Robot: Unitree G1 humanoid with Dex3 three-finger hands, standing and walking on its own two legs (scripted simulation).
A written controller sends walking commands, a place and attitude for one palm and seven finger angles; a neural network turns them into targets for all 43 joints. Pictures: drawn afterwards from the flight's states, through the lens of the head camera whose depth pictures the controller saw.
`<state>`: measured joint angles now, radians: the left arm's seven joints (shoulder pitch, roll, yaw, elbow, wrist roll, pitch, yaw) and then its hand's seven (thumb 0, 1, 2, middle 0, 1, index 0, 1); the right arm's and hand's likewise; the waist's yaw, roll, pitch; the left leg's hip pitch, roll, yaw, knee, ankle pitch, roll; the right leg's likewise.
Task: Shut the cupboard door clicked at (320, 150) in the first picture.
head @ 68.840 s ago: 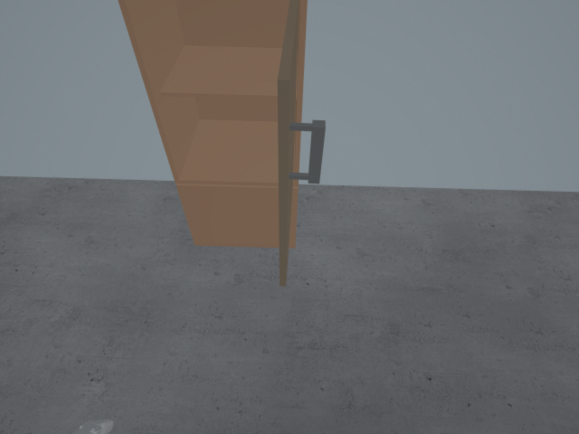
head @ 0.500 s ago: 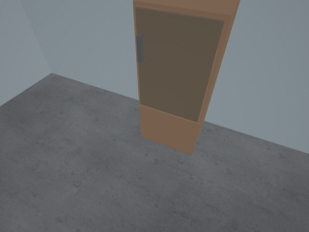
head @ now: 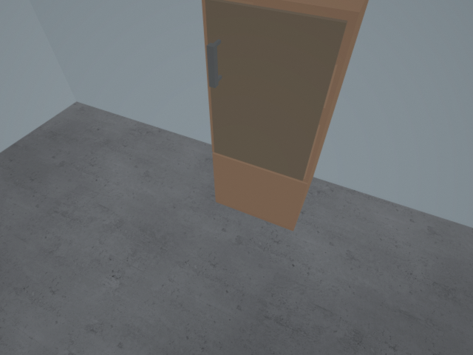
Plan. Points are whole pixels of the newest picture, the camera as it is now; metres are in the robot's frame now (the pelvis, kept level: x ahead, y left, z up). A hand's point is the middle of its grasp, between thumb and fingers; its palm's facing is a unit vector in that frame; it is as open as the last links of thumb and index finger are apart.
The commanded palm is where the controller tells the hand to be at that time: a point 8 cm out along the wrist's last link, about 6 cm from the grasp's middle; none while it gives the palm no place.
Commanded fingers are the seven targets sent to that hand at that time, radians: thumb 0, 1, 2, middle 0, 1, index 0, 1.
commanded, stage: look to check the result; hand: left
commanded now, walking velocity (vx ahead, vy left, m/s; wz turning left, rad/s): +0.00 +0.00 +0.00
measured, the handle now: (215, 63) +0.92 +0.12 +0.04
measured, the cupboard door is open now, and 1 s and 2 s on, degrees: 0 0 0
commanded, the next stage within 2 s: stand and wait in 0.28 s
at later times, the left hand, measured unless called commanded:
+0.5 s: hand out of the picture +0.05 +0.20 -0.17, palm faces +0.01 -0.97 -0.26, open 7.4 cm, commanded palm none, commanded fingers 0.00 0.90 0.90 -0.20 -0.30 -0.20 -0.30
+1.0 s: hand out of the picture +0.05 +0.19 -0.17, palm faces +0.01 -0.96 -0.27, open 7.4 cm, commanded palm none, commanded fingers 0.00 0.90 0.90 -0.20 -0.30 -0.20 -0.30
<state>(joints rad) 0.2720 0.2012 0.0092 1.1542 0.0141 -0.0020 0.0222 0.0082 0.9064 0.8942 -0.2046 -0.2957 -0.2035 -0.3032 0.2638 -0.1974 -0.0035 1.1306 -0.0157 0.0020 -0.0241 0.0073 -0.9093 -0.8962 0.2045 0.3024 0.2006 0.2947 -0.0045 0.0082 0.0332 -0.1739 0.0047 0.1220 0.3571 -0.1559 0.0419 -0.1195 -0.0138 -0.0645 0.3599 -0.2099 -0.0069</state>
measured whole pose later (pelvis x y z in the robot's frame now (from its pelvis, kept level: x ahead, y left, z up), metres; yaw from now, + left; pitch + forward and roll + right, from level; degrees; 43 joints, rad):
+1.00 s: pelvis +0.03 -0.02 +0.00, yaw +1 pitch -2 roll +0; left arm 0.21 0.24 0.01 1.15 0.01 -0.02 0.02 0.01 0.91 0.89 -0.21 -0.30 -0.20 -0.30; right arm 0.19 -0.25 0.01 1.14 -0.02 0.00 -0.02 0.01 -0.91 -0.90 0.21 0.30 0.20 0.29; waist 0.00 0.01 0.03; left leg -0.11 0.02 0.10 0.31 -0.17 0.01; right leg -0.04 0.01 -0.08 0.29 -0.22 -0.03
